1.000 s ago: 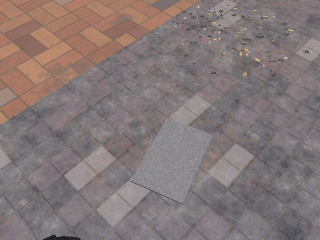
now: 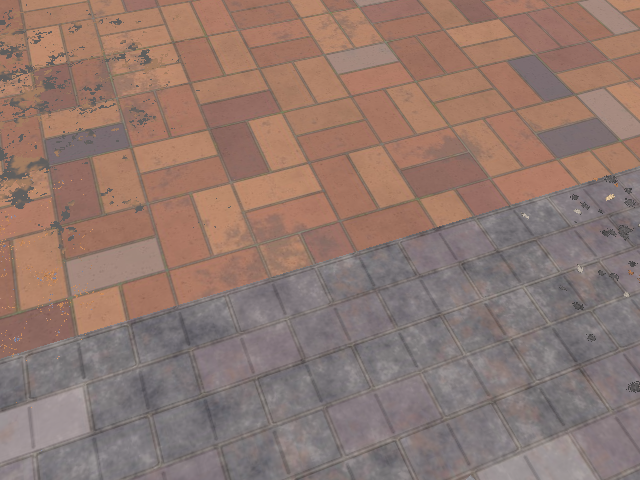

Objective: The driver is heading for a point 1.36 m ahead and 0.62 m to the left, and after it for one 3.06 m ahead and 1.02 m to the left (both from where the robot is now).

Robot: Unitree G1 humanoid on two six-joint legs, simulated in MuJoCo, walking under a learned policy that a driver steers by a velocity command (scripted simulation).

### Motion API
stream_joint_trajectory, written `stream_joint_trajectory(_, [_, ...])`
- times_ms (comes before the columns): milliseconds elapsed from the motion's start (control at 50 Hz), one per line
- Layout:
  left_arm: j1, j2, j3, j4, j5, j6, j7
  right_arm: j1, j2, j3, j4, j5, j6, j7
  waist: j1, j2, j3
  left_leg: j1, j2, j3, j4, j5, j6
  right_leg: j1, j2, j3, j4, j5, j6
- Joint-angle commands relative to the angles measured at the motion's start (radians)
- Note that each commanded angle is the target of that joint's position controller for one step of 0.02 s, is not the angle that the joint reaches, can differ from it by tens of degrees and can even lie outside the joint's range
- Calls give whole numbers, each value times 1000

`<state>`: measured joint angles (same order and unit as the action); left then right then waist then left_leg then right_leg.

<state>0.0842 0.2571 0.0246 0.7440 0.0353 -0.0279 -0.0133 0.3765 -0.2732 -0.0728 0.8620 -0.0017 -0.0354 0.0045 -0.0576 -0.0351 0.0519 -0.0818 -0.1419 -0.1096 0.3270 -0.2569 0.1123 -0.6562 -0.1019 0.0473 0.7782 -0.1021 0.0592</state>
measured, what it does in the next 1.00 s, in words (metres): walks ahead, turning left: right foot, then left foot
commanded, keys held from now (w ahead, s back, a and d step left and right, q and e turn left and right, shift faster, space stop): q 0.94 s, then no key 0.06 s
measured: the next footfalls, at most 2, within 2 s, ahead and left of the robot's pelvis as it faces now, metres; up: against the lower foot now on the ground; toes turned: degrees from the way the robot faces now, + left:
right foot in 0.12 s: +0.25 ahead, -0.12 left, +0.00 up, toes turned +7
left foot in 0.58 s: +0.12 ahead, +0.08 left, +0.00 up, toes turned +23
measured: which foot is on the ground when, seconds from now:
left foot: down 0.00-0.14, up 0.16-0.56, down 0.58-1.00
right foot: up 0.00-0.10, down 0.12-0.58, up 0.60-1.00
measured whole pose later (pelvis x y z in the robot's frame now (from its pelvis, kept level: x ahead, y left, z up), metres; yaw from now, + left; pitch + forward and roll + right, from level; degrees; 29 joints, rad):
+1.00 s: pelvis +0.11 -0.02 +0.00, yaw +36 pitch +1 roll -1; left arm 0.17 0.28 0.05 0.70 0.01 0.05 0.02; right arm 0.24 -0.30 -0.07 0.69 -0.02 0.05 0.01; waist -0.03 0.01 0.05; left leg -0.29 -0.13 -0.18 0.48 -0.19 0.06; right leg -0.37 0.03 0.04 0.74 -0.42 0.02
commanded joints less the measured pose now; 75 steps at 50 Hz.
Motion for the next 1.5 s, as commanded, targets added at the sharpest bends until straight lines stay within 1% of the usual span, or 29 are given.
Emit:
stream_joint_trajectory(20, [-77, 68, 8, -86, -11, -22, 6, 54, -162, -37, -47, -6, 5, -12, -17, 121, -56, 17, 211, -138, 58, 757, 78, 86, 97, -60, -96, 43, -12])
stream_joint_trajectory(100, [113, 139, 27, -38, -10, -46, 28, -49, -182, -44, -91, -8, 6, -21, 87, 129, -108, -13, 177, -210, 271, 750, -9, 379, 138, -25, -324, 66, -72])
stream_joint_trajectory(120, [224, 173, 35, -21, 2, -64, 38, -69, -158, -37, -110, 9, -4, -15, 143, 72, -173, -97, 121, -183, 452, 608, -39, 573, 41, 35, -381, 233, -103])
stream_joint_trajectory(140, [302, 238, 41, -32, 11, -66, 49, -9, -64, -13, -146, 19, -9, -18, 128, -109, -309, -249, 33, -62, 732, -58, -61, 798, -260, 262, -301, 679, -154])
stream_joint_trajectory(160, [257, 274, 59, -46, -15, -42, 41, 147, -94, -24, -151, 29, 9, -29, 46, -304, -453, -378, -48, 11, 920, -434, -70, 863, -423, 551, -326, 858, -308])
stream_joint_trajectory(180, [189, 175, 41, -76, -27, -25, 35, 154, -149, -31, -91, -7, 35, -37, 28, -102, -374, -398, 39, -15, 990, -354, -74, 753, -368, 476, -335, 672, -307])
stream_joint_trajectory(220, [100, 75, 9, -89, -19, -9, 41, 28, -135, -33, -106, -19, 58, -13, 30, -29, -182, -410, 87, 21, 942, -252, -106, 559, -229, 230, -412, 423, -251])
stream_joint_trajectory(260, [87, 102, 16, -79, -13, -4, 50, 8, -113, -28, -115, -26, 86, 9, 25, -107, -117, -383, 102, 53, 923, -196, -134, 453, -165, 102, -460, 386, -249])
stream_joint_trajectory(400, [100, 129, 35, -70, -5, 8, 46, -109, -85, -11, -179, -22, 116, 30, 38, -115, -118, -368, 148, 102, 698, -124, -136, 413, -190, -19, -518, 76, -271])
stream_joint_trajectory(540, [114, 194, 64, -59, -9, 43, 30, -148, -79, 1, -224, -12, 98, 44, 45, -110, -114, -150, 131, 194, 303, -106, -78, 374, -216, -101, -417, -72, -204])
stream_joint_trajectory(560, [134, 187, 66, -51, -10, 49, 27, -111, -87, -2, -210, -12, 88, 40, 32, -66, -114, -75, 116, 177, 198, -61, -60, 332, -200, -134, -347, -84, -156])
stream_joint_trajectory(580, [177, 157, 64, -41, -8, 58, 20, -86, -130, -11, -205, -22, 76, 28, 28, 98, -83, -43, 206, -6, 6, -53, -34, 258, -135, -208, -174, -187, -80])
stream_joint_trajectory(600, [187, 70, 40, -107, -12, 67, 16, -113, -279, -41, -247, -24, 72, 16, 64, 389, -45, -21, 505, -447, -77, 142, 75, 9, 50, -259, 61, -541, 7])
stream_joint_trajectory(620, [60, 127, 50, -124, -4, 82, 33, -46, -294, -60, -233, -32, 76, 5, -30, 245, -27, -125, 519, -421, -70, 244, 170, 9, 72, -87, 225, -522, -1])
stream_joint_trajectory(660, [90, 118, 51, -106, -29, 82, 29, -161, -203, -32, -231, -20, 79, -6, 61, 181, -3, -167, 375, -241, -53, 203, 117, 49, 53, -22, 256, -333, -17])
stream_joint_trajectory(720, [154, 144, 65, -65, -4, 72, 23, -207, -146, -16, -251, -5, 71, -6, 79, 168, -89, -88, 294, -168, -3, 381, 99, 87, 81, -39, 309, -255, -18])
stream_joint_trajectory(900, [65, 109, 47, -113, -21, 77, 32, -97, -190, -40, -226, -17, 71, 0, 16, 157, -95, -16, 307, -326, 35, 331, 137, 119, 112, -5, 63, -317, -26])
stream_joint_trajectory(1040, [182, 93, 34, -90, -31, 53, 50, -186, -168, -33, -222, -7, 78, 3, 90, 149, -123, -157, 232, -358, 110, 353, 37, 471, 149, -31, -349, -175, -79])
stream_joint_trajectory(1060, [186, 120, 38, -90, -19, 45, 57, -177, -137, -23, -222, 0, 75, -2, 86, 89, -121, -231, 187, -326, 155, 194, -16, 556, 67, 45, -452, -138, -98])
stream_joint_trajectory(1080, [157, 179, 40, -114, -2, 40, 62, -115, -60, -3, -223, -5, 71, -5, 46, -123, -135, -323, 72, -183, 335, -112, -72, 620, -175, 295, -553, -150, -148])
stream_joint_trajectory(1100, [120, 247, 59, -118, -3, 45, 50, -143, -129, -21, -230, -18, 75, -12, 62, -212, -62, -390, -44, -36, 470, -319, -89, 473, -280, 434, -552, -4, -278])
stream_joint_trajectory(1160, [41, 127, 29, -117, -16, 36, 36, -109, -138, -30, -170, -16, 82, -2, 14, -72, -24, -320, 15, -64, 677, -199, -119, 408, -142, 225, -512, 107, -265])
stream_joint_trajectory(1220, [66, 118, 25, -93, -19, 31, 42, -112, -102, -13, -148, -13, 87, 8, 36, -111, -56, -316, 25, -24, 600, -182, -150, 511, -82, 128, -463, 264, -245])
stream_joint_trajectory(1320, [212, 175, 56, -17, -9, 51, 15, -220, -88, 14, -155, -26, 78, 19, 124, -161, -13, -295, 66, 110, 342, -248, -119, 565, -99, 237, -568, -373, -269])
stream_joint_trajectory(1400, [177, 162, 65, 6, -24, 52, 9, -89, -50, 27, -77, -28, 38, 2, 27, -68, 11, 61, 61, 152, -25, -29, -32, 340, -43, 168, -491, -403, -225])
stream_joint_trajectory(1420, [141, 122, 56, -9, -22, 41, 10, -7, -87, 21, -50, -31, 22, -6, -14, 0, -16, 241, 149, 34, -48, -78, -4, 178, -6, 118, -382, -418, -187])
stream_joint_trajectory(1440, [76, 33, 30, -62, -26, 24, 3, 94, -184, 1, -39, -39, 12, -18, -61, 226, -65, 362, 392, -315, -160, -377, 64, -6, 114, -38, -100, -432, -133])
stream_joint_trajectory(1460, [-22, 105, 43, -97, -10, 17, 7, 110, -242, -22, -12, -32, 8, -17, -89, 228, 83, 218, 521, -498, -245, -415, 156, -140, 128, -70, 16, -427, -128])
stream_joint_trajectory(1500, [38, 136, 58, -54, -13, 7, -8, 3, -142, 6, -24, -21, -9, -13, -4, 125, 128, 176, 434, -365, -246, -331, 137, -133, 61, -12, 115, -292, -124])
Keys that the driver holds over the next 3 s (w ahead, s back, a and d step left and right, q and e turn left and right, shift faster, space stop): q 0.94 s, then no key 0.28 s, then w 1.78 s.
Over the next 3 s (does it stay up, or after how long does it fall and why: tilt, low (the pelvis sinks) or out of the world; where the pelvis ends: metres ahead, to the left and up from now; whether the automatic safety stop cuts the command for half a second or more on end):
stays up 0.78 0.46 -0.01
